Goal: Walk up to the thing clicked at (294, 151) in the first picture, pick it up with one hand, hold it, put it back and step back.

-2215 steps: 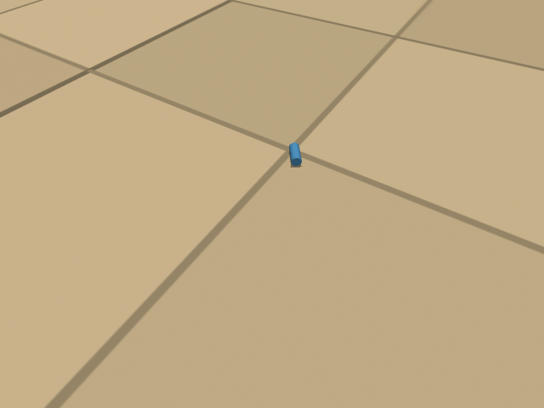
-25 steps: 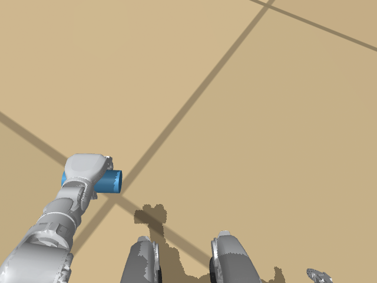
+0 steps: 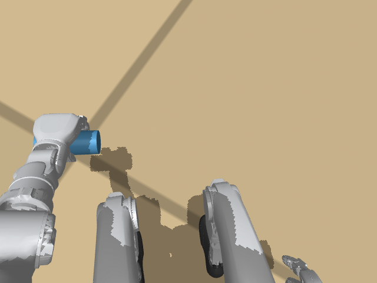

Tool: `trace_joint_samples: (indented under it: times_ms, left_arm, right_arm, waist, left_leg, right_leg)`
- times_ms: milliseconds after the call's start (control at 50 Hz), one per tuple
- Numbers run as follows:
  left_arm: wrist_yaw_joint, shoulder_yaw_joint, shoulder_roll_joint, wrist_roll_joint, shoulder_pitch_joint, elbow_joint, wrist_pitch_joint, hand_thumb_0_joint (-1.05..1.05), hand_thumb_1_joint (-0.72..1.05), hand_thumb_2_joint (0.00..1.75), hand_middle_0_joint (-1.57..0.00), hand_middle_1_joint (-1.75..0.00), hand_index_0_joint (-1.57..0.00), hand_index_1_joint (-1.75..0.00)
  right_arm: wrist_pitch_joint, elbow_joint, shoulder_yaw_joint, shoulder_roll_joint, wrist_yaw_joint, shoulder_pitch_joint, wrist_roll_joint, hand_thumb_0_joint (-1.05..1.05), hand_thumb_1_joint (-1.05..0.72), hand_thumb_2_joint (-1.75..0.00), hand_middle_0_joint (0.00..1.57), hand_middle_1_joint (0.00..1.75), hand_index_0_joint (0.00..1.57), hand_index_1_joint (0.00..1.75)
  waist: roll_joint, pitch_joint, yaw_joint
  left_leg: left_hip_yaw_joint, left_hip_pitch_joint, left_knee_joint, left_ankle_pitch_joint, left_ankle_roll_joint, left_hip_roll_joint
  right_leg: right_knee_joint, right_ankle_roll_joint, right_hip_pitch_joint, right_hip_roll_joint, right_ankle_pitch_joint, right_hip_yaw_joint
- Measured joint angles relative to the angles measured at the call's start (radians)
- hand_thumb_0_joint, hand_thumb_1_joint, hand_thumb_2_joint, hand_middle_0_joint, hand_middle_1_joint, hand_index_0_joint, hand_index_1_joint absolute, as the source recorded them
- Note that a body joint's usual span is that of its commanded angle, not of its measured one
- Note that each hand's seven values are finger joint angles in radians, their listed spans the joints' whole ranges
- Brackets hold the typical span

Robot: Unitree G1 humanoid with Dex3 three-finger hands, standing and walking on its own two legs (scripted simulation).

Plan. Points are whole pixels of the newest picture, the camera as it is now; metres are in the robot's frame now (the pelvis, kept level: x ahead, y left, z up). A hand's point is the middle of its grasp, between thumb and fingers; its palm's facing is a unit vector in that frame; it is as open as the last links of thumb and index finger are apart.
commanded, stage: crouch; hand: left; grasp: from above
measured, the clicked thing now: (69, 143) +0.44 +0.24 -0.19
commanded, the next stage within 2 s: lower in 0.94 s
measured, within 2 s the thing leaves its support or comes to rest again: neither
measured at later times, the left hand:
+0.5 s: hand (79, 141) +0.46 +0.24 -0.25, palm faces -0.49 -0.01 -0.87, open 8.7 cm
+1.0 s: hand (82, 141) +0.47 +0.24 -0.30, palm faces -0.47 +0.00 -0.88, open 8.7 cm
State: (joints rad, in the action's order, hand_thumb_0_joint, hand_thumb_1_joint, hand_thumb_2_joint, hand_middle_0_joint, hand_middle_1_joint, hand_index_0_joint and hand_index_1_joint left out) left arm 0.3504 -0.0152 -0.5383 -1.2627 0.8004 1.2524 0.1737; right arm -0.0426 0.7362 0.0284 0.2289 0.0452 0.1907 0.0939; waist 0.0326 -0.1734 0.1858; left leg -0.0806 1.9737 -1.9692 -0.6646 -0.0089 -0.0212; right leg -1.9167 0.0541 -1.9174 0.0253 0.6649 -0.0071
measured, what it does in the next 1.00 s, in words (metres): lowers itself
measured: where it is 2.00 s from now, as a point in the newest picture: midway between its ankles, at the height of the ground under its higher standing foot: (174, 263)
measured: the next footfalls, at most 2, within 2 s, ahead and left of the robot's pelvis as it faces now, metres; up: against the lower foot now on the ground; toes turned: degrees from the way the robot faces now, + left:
none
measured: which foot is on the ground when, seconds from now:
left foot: down 0.00-1.00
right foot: down 0.00-1.00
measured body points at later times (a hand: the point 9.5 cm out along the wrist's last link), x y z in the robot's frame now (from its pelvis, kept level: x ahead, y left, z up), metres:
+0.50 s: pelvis -0.01 +0.00 -0.08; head +0.24 +0.04 +0.30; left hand +0.48 +0.23 -0.20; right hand +0.02 -0.28 -0.18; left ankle +0.07 +0.12 -0.43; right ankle +0.08 -0.15 -0.43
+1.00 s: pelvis -0.01 +0.00 -0.12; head +0.24 +0.05 +0.25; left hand +0.49 +0.24 -0.25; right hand +0.00 -0.28 -0.22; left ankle +0.07 +0.12 -0.43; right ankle +0.08 -0.15 -0.43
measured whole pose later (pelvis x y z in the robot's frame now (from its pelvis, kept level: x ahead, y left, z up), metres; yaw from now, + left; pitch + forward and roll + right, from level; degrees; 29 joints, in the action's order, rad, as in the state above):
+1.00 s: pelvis -0.01 +0.00 -0.12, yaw -4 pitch +36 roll -8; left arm 0.38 -0.08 -0.73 -1.32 1.02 1.47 0.22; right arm -0.05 0.73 -0.06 0.27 0.13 0.18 0.15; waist 0.00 -0.04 0.27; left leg -0.15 2.31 -2.36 -0.69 -0.02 -0.01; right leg -2.27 0.06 -2.23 0.00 0.68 -0.03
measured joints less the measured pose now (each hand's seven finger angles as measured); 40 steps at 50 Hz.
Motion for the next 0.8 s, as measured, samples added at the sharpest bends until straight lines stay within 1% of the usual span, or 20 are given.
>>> trace_joint_samples:
  times_ms: [60, 140, 300, 400, 480, 640, 800]
  left_arm:
    - [0.017, -0.008, -0.014, -0.014, 0.023, 0.009, 0.0, 0.0, 0.17, 0.33, -0.85, -0.35, -0.87, -0.33]
    - [0.028, -0.009, -0.031, -0.021, 0.055, 0.03, -0.012, 0.0, 0.17, 0.33, -0.86, -0.34, -0.87, -0.32]
    - [0.016, -0.02, -0.06, -0.008, 0.11, 0.083, -0.025, 0.0, 0.17, 0.35, -0.85, -0.34, -0.87, -0.32]
    - [0.001, -0.032, -0.083, -0.01, 0.134, 0.112, -0.011, 0.0, 0.17, 0.35, -0.85, -0.34, -0.86, -0.32]
    - [0.0, -0.043, -0.104, -0.022, 0.15, 0.131, 0.007, 0.0, 0.18, 0.34, -0.85, -0.35, -0.86, -0.33]
    - [0.016, -0.059, -0.137, -0.045, 0.172, 0.166, 0.03, 0.0, 0.19, 0.32, -0.85, -0.34, -0.86, -0.32]
    - [0.031, -0.059, -0.162, -0.05, 0.195, 0.205, 0.037, 0.0, 0.2, 0.3, -0.85, -0.34, -0.86, -0.32]
  right_arm:
    - [-0.008, -0.004, -0.001, 0.008, 0.015, -0.015, 0.01, 0.0, -0.9, -0.9, 0.21, 0.3, 0.21, 0.3]
    - [-0.012, -0.013, 0.001, 0.017, 0.03, -0.029, 0.019, 0.0, -0.91, -0.9, 0.21, 0.3, 0.2, 0.3]
    - [-0.011, -0.025, -0.006, 0.026, 0.049, -0.03, 0.025, 0.0, -0.91, -0.9, 0.2, 0.3, 0.2, 0.3]
    - [-0.004, -0.021, -0.016, 0.026, 0.058, -0.017, 0.025, 0.0, -0.91, -0.9, 0.2, 0.3, 0.2, 0.3]
    - [-0.001, -0.015, -0.025, 0.027, 0.065, -0.008, 0.03, 0.0, -0.91, -0.9, 0.2, 0.3, 0.2, 0.3]
    - [0.003, -0.005, -0.041, 0.026, 0.077, 0.009, 0.037, 0.0, -0.91, -0.91, 0.2, 0.3, 0.2, 0.3]
    - [-0.004, 0.004, -0.065, 0.026, 0.079, 0.005, 0.047, 0.0, -0.91, -0.9, 0.2, 0.3, 0.2, 0.3]
  waist:
    - [-0.01, 0.012, 0.005]
    - [-0.015, 0.024, 0.011]
    - [-0.014, 0.051, 0.028]
    - [-0.018, 0.064, 0.04]
    - [-0.021, 0.08, 0.05]
    - [-0.023, 0.102, 0.067]
    - [-0.026, 0.116, 0.074]
  left_leg:
    - [-0.008, 0.041, -0.046, -0.01, -0.004, 0.003]
    - [-0.017, 0.085, -0.094, -0.018, -0.007, 0.005]
    - [-0.027, 0.141, -0.164, -0.029, -0.009, 0.002]
    - [-0.033, 0.177, -0.207, -0.03, -0.01, 0.0]
    - [-0.04, 0.207, -0.244, -0.029, -0.01, 0.0]
    - [-0.045, 0.267, -0.305, -0.016, -0.01, 0.009]
    - [-0.055, 0.303, -0.347, -0.014, -0.011, 0.009]
  right_leg:
    - [-0.045, -0.001, -0.038, 0.0, 0.012, -0.004]
    - [-0.09, -0.002, -0.078, -0.001, 0.021, -0.008]
    - [-0.155, 0.001, -0.134, -0.01, 0.026, -0.011]
    - [-0.195, 0.002, -0.171, -0.017, 0.025, -0.011]
    - [-0.229, 0.005, -0.199, -0.02, 0.021, -0.013]
    - [-0.288, 0.002, -0.254, -0.02, 0.014, -0.012]
    - [-0.325, 0.008, -0.288, -0.027, 0.008, -0.015]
